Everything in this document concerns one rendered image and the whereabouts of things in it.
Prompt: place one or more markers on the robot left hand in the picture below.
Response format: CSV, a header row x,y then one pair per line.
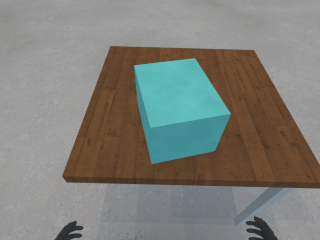
x,y
70,227

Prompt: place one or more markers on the table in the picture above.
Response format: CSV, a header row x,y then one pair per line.
x,y
261,145

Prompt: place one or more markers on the carton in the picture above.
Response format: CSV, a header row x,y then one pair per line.
x,y
181,112

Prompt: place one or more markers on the robot right hand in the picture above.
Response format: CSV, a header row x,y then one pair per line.
x,y
265,231

